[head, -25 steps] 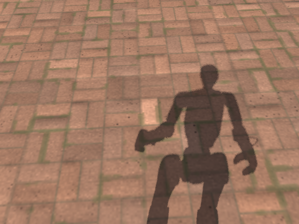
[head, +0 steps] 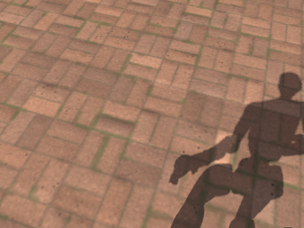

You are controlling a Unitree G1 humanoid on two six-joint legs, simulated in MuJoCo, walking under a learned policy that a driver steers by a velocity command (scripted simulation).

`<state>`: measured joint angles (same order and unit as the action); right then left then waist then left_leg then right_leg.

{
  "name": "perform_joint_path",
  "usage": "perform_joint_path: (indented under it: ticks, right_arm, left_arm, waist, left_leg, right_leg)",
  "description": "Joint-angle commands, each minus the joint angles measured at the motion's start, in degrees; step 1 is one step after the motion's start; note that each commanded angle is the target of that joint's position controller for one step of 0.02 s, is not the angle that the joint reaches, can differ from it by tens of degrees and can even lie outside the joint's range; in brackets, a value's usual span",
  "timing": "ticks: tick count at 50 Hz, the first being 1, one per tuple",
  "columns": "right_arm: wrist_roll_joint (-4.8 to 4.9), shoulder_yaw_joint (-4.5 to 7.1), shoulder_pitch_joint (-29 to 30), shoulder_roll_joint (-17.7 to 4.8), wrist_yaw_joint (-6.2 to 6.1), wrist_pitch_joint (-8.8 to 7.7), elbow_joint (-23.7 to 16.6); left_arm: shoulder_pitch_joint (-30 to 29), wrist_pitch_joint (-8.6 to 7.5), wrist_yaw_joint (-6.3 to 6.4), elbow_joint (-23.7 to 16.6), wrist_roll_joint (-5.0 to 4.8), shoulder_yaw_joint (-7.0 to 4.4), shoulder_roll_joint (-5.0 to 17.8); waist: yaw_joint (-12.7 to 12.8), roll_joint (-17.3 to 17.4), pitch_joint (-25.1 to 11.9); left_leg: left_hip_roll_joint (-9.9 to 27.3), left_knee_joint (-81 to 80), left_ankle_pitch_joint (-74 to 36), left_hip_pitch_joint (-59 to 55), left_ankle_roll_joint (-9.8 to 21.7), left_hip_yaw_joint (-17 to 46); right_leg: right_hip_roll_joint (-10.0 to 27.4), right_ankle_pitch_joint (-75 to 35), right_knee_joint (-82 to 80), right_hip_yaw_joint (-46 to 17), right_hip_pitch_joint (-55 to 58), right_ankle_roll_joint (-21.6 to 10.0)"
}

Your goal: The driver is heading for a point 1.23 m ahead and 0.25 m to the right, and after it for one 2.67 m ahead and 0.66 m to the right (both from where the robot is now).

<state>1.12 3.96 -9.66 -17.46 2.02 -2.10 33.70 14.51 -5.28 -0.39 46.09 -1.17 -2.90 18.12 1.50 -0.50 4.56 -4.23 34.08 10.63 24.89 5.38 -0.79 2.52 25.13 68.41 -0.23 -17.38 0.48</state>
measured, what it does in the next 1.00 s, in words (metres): walks ahead: right foot, then left foot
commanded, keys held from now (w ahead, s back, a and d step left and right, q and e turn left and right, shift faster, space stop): w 0.92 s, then w+e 0.08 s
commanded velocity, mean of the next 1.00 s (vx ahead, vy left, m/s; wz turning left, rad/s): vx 0.50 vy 0.00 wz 0.13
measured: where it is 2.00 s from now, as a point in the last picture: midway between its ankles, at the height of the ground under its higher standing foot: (166, 101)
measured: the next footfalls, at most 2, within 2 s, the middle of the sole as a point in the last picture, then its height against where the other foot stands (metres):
right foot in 0.40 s outside the picture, level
left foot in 0.94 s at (130, 170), level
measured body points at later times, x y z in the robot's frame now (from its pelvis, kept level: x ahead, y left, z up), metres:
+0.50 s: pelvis +0.29 -0.05 +0.00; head +0.32 -0.05 +0.45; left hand +0.45 +0.22 -0.08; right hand +0.36 -0.33 -0.12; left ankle +0.13 +0.07 -0.64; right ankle +0.38 -0.14 -0.72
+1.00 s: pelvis +0.56 +0.02 +0.00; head +0.59 +0.04 +0.45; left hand +0.54 +0.31 -0.13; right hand +0.80 -0.20 -0.07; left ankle +0.64 +0.13 -0.72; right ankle +0.40 -0.13 -0.66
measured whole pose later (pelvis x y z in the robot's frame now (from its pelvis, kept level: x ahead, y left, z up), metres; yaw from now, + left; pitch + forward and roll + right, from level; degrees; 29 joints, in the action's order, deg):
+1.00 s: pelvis +0.56 +0.02 +0.00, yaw +5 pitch +2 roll -1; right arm 0.1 2.1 -4.3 -15.1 1.6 -5.0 38.7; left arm 21.3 -3.0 -0.2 50.3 -1.4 -2.5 17.7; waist 3.2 -1.0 1.8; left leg -0.2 32.2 8.4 26.2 3.0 -2.1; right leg -0.4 28.0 53.4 -3.0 -10.8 -1.1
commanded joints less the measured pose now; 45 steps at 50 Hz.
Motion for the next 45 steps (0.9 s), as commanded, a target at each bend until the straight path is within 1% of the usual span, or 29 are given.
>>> perform_joint_path:
  ticks: [1,2,4,5,7,9,10,13,15,18,19,20,21,22,23,24,25,26,27,28,30,32,33,35,37,40,42,44,45]
  right_arm:
    - [-0.88,1.98,-4.6,-6.6,-0.6,-1.49,-2.7]
    - [-1.3,1.66,-3.3,-6.1,-0.8,-1.55,-2.9]
    - [-1.05,1.48,-3.6,-6.0,-1.19,-2.04,-1.5]
    - [-1.0,1.56,-4.4,-6.6,-1.49,-2.19,-0.7]
    - [-0.93,1.67,-5.7,-7.4,-2.09,-2.2,0.8]
    - [-0.74,1.61,-7.0,-7.7,-2.33,-2.11,2.0]
    - [-0.64,1.61,-8.0,-7.9,-2.35,-2.12,2.7]
    - [-0.24,1.72,-11.1,-8.6,-2.16,-2.13,5.0]
    - [-0.11,1.78,-12.6,-8.5,-2.21,-1.76,6.3]
    - [-0.19,2.03,-12.8,-8.9,-2.5,-0.88,7.5]
    - [-0.15,1.98,-11.7,-9.0,-2.55,-0.6,7.4]
    - [-0.5,1.42,-11.4,-7.7,-2.59,-0.41,7.3]
    - [-1.66,0.21,-12.7,-5.1,-2.72,-0.48,6.0]
    - [-0.46,-0.99,-19.6,-0.7,-2.53,-1.38,5.9]
    - [0.2,-0.25,-16.2,-5.6,-2.39,-1.96,6.3]
    - [0.99,0.5,-10.1,-8.0,-2.21,-2.28,4.9]
    - [0.47,0.29,-6.5,-7.6,-2.28,-2.5,4.1]
    - [-0.33,0.42,-4.9,-6.9,-2.23,-2.65,3.7]
    - [-0.56,0.49,-5.8,-6.1,-2.16,-2.51,3.9]
    - [-0.47,0.35,-7.0,-5.1,-2.09,-2.23,4.4]
    - [-0.64,-0.06,-7.3,-3.4,-2.16,-1.65,4.6]
    - [-1.05,-0.5,-3.7,-2.6,-2.27,-1.56,3.5]
    - [-1.09,-0.69,-2.0,-2.2,-2.19,-1.69,3.2]
    - [-0.96,-1.03,1.5,-1.4,-1.82,-2.11,2.6]
    - [-0.67,-1.3,5.4,-1.0,-1.34,-2.54,1.8]
    - [-0.15,-1.24,9.9,-1.4,-0.52,-2.96,0.5]
    - [-0.08,-1.01,11.4,-2.1,0.07,-3.19,-0.3]
    - [-0.23,-0.49,9.4,-3.4,0.35,-3.33,0.0]
    - [-0.46,0.19,5.3,-4.6,0.24,-3.38,1.1]
  left_arm:
    - [-2.8,-2.5,0.09,-6.4,1.1,-1.54,7.9]
    - [-1.5,-1.73,-0.07,-5.8,1.24,-1.61,7.8]
    - [-0.7,-0.58,-0.12,-5.1,1.8,-1.19,5.8]
    - [-1.9,-0.21,-0.05,-5.4,1.95,-0.87,4.8]
    - [-6.1,0.0,-0.11,-6.5,1.95,-0.2,3.3]
    - [-10.1,-0.18,-0.44,-7.1,1.67,0.21,2.5]
    - [-12.2,-0.32,-0.66,-7.5,1.45,0.4,2.2]
    - [-16.4,-0.71,-1.31,-8.9,0.66,0.3,2.8]
    - [-17.9,-1.02,-1.83,-9.8,0.72,0.03,3.6]
    - [-15.4,-1.34,-2.23,-9.7,0.8,-0.53,4.7]
    - [-11.4,-1.47,-2.04,-8.8,0.93,-1.13,5.6]
    - [-4.1,-1.58,-1.68,-6.8,1.17,-2.25,7.7]
    - [5.4,-1.6,-1.37,-5.7,1.84,-3.15,11.5]
    - [10.0,-1.0,-1.73,-3.6,1.55,-4.1,13.9]
    - [10.4,-0.86,-1.94,-3.5,0.04,-2.65,8.6]
    - [6.4,-0.6,-1.62,-4.1,0.18,-1.99,6.7]
    - [2.9,-0.28,-1.4,-4.8,0.89,-1.62,6.0]
    - [0.8,-0.17,-1.34,-4.9,1.37,-1.29,5.1]
    - [-0.3,-0.36,-1.25,-5.0,1.92,-0.91,4.3]
    - [-0.6,-0.49,-1.27,-4.9,1.81,-0.8,3.9]
    - [-0.2,-0.87,-1.16,-4.1,1.12,-0.99,4.6]
    - [0.7,-0.84,-0.81,-3.3,0.93,-1.46,6.2]
    - [1.1,-0.66,-0.65,-2.9,0.88,-1.58,6.6]
    - [2.1,-0.28,-0.39,-2.3,0.62,-1.66,7.0]
    - [4.1,0.03,-0.23,-1.3,0.27,-1.75,7.6]
    - [7.3,0.79,-0.11,0.5,-0.08,-1.9,8.1]
    - [7.9,1.46,0.13,1.4,-0.26,-2.15,8.6]
    - [7.3,2.06,0.45,1.8,-0.3,-2.52,9.4]
    - [6.2,2.34,0.61,1.7,-0.36,-2.61,9.8]
  waist:
    - [-1.9,2.1,-9.2]
    - [-0.7,2.9,-8.7]
    - [-0.2,2.6,-7.8]
    - [-0.4,2.5,-6.9]
    - [-1.9,3.0,-5.0]
    - [-3.7,3.5,-3.9]
    - [-4.7,3.7,-3.4]
    - [-6.5,4.0,-1.5]
    - [-6.7,4.3,-1.0]
    - [-4.8,6.1,-1.8]
    - [-2.3,6.2,-4.0]
    - [1.2,5.1,-9.5]
    - [4.2,-0.7,-18.9]
    - [2.1,-17.1,-25.5]
    - [4.2,-11.8,-22.3]
    - [4.3,-7.3,-14.1]
    - [3.1,-2.9,-9.5]
    - [1.7,-1.8,-6.2]
    - [0.0,-3.1,-5.9]
    - [-0.8,-4.2,-6.0]
    - [-1.5,-4.3,-5.4]
    - [-0.9,-3.3,-3.9]
    - [-0.5,-3.0,-3.6]
    - [0.8,-3.1,-2.9]
    - [2.3,-2.9,-2.2]
    - [3.7,-3.1,-1.1]
    - [3.2,-3.5,-0.7]
    - [1.2,-4.1,-2.0]
    - [-1.5,-4.3,-4.5]
  left_leg:
    - [15.8,-18.4,-7.7,-23.7,11.9,25.6]
    - [15.2,-19.5,-11.1,-20.2,11.8,23.8]
    - [14.6,-21.0,-17.6,-15.5,12.2,19.7]
    - [13.9,-21.8,-18.7,-13.8,12.0,17.5]
    - [12.2,-22.6,-17.8,-12.4,10.6,13.9]
    - [10.4,-22.7,-13.6,-11.5,8.5,11.2]
    - [10.4,-22.8,-11.0,-11.3,7.9,10.9]
    - [12.7,-22.2,-7.1,-14.7,7.6,12.9]
    - [14.9,-19.8,-8.8,-19.9,7.3,14.7]
    - [16.8,-15.7,-17.0,-25.1,5.7,16.2]
    - [15.4,-11.3,-25.7,-25.2,4.7,14.9]
    - [12.2,-2.1,-31.3,-23.0,3.1,12.3]
    - [8.2,14.5,-19.4,-12.2,0.8,9.7]
    - [-1.1,33.3,17.2,8.6,-3.7,6.2]
    - [0.9,39.3,22.2,16.1,-3.5,11.4]
    - [3.8,40.2,17.2,19.5,-3.3,9.9]
    - [6.5,38.1,12.6,18.4,-3.4,7.4]
    - [8.3,34.6,9.5,17.1,-3.7,6.6]
    - [9.7,32.4,7.4,13.9,-3.9,6.7]
    - [10.1,30.7,6.7,11.9,-4.3,6.2]
    - [10.7,26.9,5.9,11.5,-5.3,5.1]
    - [11.3,20.7,1.5,13.4,-6.3,4.4]
    - [11.3,17.0,-2.1,13.4,-6.5,4.1]
    - [10.6,9.5,-8.8,11.9,-6.6,3.2]
    - [9.3,3.2,-13.8,9.5,-6.6,2.1]
    - [8.3,-1.4,-15.0,9.2,-5.8,1.9]
    - [7.9,-3.7,-11.8,9.7,-4.4,2.4]
    - [6.9,-5.3,-7.7,6.0,-2.8,1.7]
    - [5.3,-6.7,-7.0,-0.3,-1.7,0.1]
  right_leg:
    - [4.4,-6.3,-1.4,-5.2,-21.8,-0.5]
    - [4.8,-7.4,-3.0,-4.9,-19.1,0.1]
    - [4.8,-9.3,-7.0,-3.2,-17.0,1.9]
    - [4.7,-11.7,-9.8,-2.7,-17.0,2.6]
    - [4.4,-19.7,-17.8,-2.2,-17.5,3.4]
    - [3.0,-28.3,-26.5,-1.6,-15.2,3.3]
    - [2.2,-31.6,-30.0,-1.3,-13.8,3.2]
    - [1.2,-33.2,-35.2,-1.8,-14.1,2.0]
    - [0.9,-29.7,-37.8,-2.2,-16.3,0.4]
    - [-0.3,-22.3,-39.9,-1.2,-13.6,-2.2]
    - [-1.8,-21.4,-41.6,0.5,-7.6,-3.6]
    - [-1.6,-23.6,-41.5,0.7,3.6,-5.6]
    - [8.4,-26.6,-38.5,-10.2,21.4,-10.1]
    - [19.0,-11.3,-45.4,-36.0,38.7,-18.3]
    - [18.8,0.5,-50.5,-41.5,38.1,-17.0]
    - [17.4,0.6,-51.7,-33.8,31.3,-14.8]
    - [15.2,-5.2,-52.7,-27.8,23.8,-13.7]
    - [13.4,-10.9,-54.2,-23.8,17.9,-13.8]
    - [11.8,-15.3,-55.5,-20.9,14.3,-13.5]
    - [10.7,-18.0,-56.7,-18.7,12.5,-13.6]
    - [10.3,-23.0,-58.6,-14.9,10.2,-14.5]
    - [10.1,-26.3,-60.3,-12.0,9.6,-14.9]
    - [9.5,-27.2,-60.7,-10.2,9.7,-14.4]
    - [7.8,-28.2,-61.0,-6.8,9.6,-13.0]
    - [7.3,-27.8,-60.8,-4.9,9.8,-12.1]
    - [9.4,-27.1,-59.5,-5.5,13.5,-11.8]
    - [11.3,-29.0,-57.6,-6.1,17.3,-11.0]
    - [12.2,-35.4,-54.1,-6.2,20.0,-9.9]
    - [11.1,-43.8,-49.1,-4.8,19.9,-9.0]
